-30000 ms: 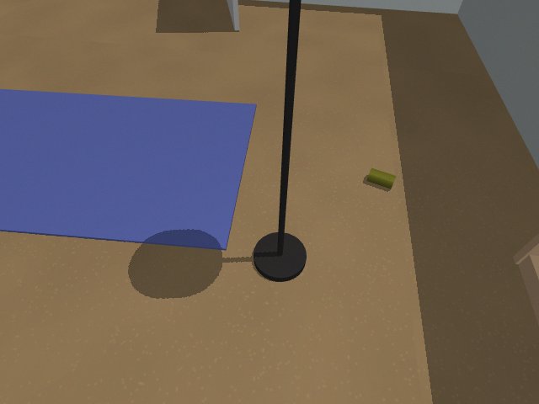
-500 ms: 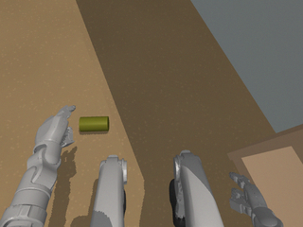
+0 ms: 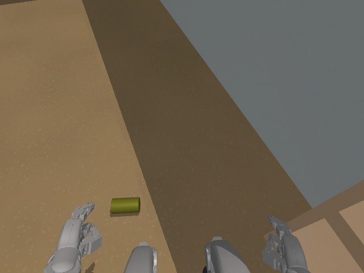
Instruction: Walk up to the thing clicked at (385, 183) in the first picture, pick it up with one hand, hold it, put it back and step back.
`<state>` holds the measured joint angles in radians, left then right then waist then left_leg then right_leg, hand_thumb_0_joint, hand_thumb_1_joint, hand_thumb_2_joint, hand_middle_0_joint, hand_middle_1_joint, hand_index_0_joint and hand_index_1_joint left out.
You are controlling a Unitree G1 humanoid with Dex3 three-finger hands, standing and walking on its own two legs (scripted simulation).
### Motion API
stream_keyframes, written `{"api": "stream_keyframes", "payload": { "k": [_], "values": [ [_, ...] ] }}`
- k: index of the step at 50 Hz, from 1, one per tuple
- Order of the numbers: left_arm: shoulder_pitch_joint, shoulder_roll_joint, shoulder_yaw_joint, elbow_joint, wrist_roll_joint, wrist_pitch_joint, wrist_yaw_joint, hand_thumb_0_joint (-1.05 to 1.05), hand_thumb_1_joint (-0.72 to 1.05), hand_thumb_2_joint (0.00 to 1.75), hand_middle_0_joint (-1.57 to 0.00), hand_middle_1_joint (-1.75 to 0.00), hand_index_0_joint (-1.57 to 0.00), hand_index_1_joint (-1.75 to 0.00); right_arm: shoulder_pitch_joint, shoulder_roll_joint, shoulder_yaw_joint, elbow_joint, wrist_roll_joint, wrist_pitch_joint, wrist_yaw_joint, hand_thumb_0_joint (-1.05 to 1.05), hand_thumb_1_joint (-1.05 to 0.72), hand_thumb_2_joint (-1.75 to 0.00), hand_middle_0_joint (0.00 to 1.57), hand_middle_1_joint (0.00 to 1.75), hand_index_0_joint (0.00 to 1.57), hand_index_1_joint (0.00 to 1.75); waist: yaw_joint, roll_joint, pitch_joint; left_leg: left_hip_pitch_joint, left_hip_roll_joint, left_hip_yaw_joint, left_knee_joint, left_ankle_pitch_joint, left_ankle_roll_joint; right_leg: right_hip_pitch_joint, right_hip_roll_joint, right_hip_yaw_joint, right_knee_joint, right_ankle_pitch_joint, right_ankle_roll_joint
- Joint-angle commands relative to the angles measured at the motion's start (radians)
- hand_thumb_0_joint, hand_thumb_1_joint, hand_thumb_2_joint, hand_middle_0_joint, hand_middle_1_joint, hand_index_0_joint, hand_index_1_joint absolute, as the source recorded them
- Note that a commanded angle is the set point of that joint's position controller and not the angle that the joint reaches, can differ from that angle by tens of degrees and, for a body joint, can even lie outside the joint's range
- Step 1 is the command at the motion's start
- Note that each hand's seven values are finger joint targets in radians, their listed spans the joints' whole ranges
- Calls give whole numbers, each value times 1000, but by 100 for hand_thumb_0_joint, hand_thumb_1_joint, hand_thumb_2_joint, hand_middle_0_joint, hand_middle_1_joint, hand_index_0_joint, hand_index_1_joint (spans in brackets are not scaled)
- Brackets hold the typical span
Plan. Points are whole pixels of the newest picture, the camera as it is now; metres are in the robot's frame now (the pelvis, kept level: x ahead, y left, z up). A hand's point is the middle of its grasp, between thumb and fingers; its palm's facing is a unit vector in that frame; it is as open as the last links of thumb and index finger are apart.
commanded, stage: home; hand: left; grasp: from above
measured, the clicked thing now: (126, 205) +0.47 +0.23 -0.62
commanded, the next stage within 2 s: none
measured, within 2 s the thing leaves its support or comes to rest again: neither
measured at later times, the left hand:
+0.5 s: hand (85, 248) +0.19 +0.18 +0.01, palm faces +0.09 -0.98 -0.18, open 7.4 cm
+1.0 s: hand (86, 249) +0.19 +0.18 +0.01, palm faces +0.07 -0.98 -0.19, open 7.4 cm
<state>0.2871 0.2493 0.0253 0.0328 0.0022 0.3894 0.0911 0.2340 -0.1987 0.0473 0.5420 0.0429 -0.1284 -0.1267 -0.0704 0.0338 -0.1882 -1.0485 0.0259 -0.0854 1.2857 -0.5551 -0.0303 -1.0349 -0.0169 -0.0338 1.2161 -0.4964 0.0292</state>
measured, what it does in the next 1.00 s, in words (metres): rises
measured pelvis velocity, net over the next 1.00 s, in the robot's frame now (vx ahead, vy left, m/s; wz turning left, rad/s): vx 0.03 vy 0.00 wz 0.01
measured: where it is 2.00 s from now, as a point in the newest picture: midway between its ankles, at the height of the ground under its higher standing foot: outside the picture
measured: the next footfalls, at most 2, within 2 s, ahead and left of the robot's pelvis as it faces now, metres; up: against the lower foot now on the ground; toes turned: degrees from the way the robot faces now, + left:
none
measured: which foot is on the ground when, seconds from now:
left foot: down 0.00-1.00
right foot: down 0.00-1.00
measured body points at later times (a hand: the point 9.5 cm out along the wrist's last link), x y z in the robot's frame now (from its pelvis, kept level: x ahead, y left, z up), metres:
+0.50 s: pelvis +0.03 +0.00 +0.05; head +0.04 +0.01 +0.50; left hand +0.18 +0.24 +0.02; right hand +0.21 -0.24 +0.00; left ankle +0.03 +0.13 -0.63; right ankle +0.05 -0.14 -0.63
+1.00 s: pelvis +0.03 +0.00 +0.05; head +0.04 +0.01 +0.50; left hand +0.18 +0.23 +0.03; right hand +0.18 -0.24 -0.01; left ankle +0.03 +0.13 -0.63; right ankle +0.05 -0.14 -0.63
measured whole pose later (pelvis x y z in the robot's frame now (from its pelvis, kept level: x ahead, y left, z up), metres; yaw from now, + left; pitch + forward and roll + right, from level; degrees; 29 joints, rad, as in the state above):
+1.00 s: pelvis +0.03 +0.00 +0.05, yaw +1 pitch +9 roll -3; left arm 0.49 0.22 0.04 -0.13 -0.06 0.46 0.02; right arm 0.30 -0.21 0.03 0.56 0.01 -0.25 -0.19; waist -0.04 0.04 -0.17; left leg -0.69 0.03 -0.07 1.01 -0.49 -0.02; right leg -0.67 -0.01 -0.03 0.93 -0.43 0.03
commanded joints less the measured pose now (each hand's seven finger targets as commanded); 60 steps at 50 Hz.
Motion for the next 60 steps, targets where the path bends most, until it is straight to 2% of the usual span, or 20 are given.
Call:
{"api": "stream_keyframes", "payload": {
  "k": [1,5,12,17,19,23,26,29,35,38,42,45,49,51,57,59,60],
  "values": [
    [48,86,74,-271,-48,2,6,0,90,90,-20,-30,-20,-30,-3,-126,-45,-172,-4,-80,-45,0,-90,-90,20,30,20,30,13,35,-189,295,-28,22,-318,169,39,315,25,-11,-300,150,-34],
    [134,70,82,-333,-74,30,-8,0,90,90,-20,-30,-20,-30,6,-119,-43,-179,-11,-111,-67,0,-90,-90,20,30,20,30,21,27,-125,345,-29,32,-375,198,39,376,30,-24,-367,169,-30],
    [222,59,70,-367,-68,45,-48,0,90,90,-20,-30,-20,-30,8,-128,-58,-187,-24,-148,-75,0,-90,-90,20,30,20,30,25,11,-41,388,-33,43,-431,226,42,405,36,-42,-424,175,-29],
    [178,63,63,-363,-62,34,-69,0,90,90,-20,-30,-20,-30,6,-138,-67,-173,-29,-170,-70,0,-90,-90,20,30,20,30,10,-1,-27,411,-33,45,-436,250,42,408,36,-46,-425,194,-28],
    [182,66,69,-364,-61,30,-72,0,90,90,-20,-30,-20,-30,6,-139,-69,-168,-32,-177,-70,0,-90,-90,20,30,20,30,15,1,-59,427,-36,47,-428,283,41,429,34,-42,-420,226,-27],
    [172,76,70,-374,-51,25,-72,0,90,90,-20,-30,-20,-30,-3,-144,-69,-163,-35,-183,-67,0,-90,-90,20,30,20,30,27,37,-62,447,-34,45,-435,319,34,437,34,-42,-408,251,-30],
    [172,73,66,-362,-50,24,-73,0,90,90,-20,-30,-20,-30,-9,-144,-66,-161,-37,-184,-66,0,-90,-90,20,30,20,30,20,33,-48,446,-33,40,-446,290,36,433,34,-42,-415,230,-30],
    [169,78,69,-366,-47,20,-69,0,90,90,-20,-30,-20,-30,-22,-141,-63,-160,-37,-183,-65,0,-90,-90,20,30,20,30,34,44,-39,437,-31,35,-459,249,36,427,36,-45,-422,192,-30],
    [194,73,69,-355,-50,20,-68,0,90,90,-20,-30,-20,-30,-14,-145,-67,-152,-39,-184,-66,0,-90,-90,20,30,20,30,30,25,-70,451,-28,38,-445,317,34,451,37,-45,-410,244,-32],
    [192,72,69,-355,-53,18,-66,0,90,90,-20,-30,-20,-30,-13,-144,-67,-155,-39,-182,-67,0,-90,-90,20,30,20,30,28,14,-79,450,-29,38,-442,313,36,456,36,-43,-413,246,-31],
    [181,65,63,-349,-53,19,-66,0,90,90,-20,-30,-20,-30,-18,-142,-65,-154,-39,-186,-69,0,-90,-90,20,30,20,30,30,5,-38,426,-29,37,-456,246,38,436,35,-43,-428,194,-27],
    [186,73,73,-356,-52,17,-67,0,90,90,-20,-30,-20,-30,-16,-142,-69,-156,-39,-191,-70,0,-90,-90,20,30,20,30,33,11,-52,430,-28,40,-455,236,37,442,36,-42,-428,182,-27],
    [177,70,65,-353,-48,20,-67,0,90,90,-20,-30,-20,-30,-25,-140,-64,-158,-37,-193,-71,0,-90,-90,20,30,20,30,36,11,-9,404,-29,42,-467,161,40,419,34,-38,-443,121,-24],
    [178,77,74,-359,-52,18,-69,0,90,90,-20,-30,-20,-30,-20,-145,-67,-152,-38,-196,-70,0,-90,-90,20,30,20,30,36,21,-18,412,-26,40,-472,152,39,422,37,-40,-439,113,-24],
    [182,78,65,-369,-52,17,-68,0,90,90,-20,-30,-20,-30,-12,-147,-70,-153,-38,-197,-71,0,-90,-90,20,30,20,30,32,23,-41,424,-24,39,-460,202,36,427,37,-40,-425,151,-27],
    [185,68,59,-358,-52,20,-70,0,90,90,-20,-30,-20,-30,-11,-143,-68,-150,-37,-196,-70,0,-90,-90,20,30,20,30,27,5,-27,411,-28,44,-452,187,40,426,34,-36,-434,143,-25],
    [188,71,66,-358,-54,22,-69,0,90,90,-20,-30,-20,-30,-14,-144,-68,-149,-37,-198,-71,0,-90,-90,20,30,20,30,35,7,-27,410,-28,45,-452,189,40,429,34,-36,-433,144,-25]
  ]
}}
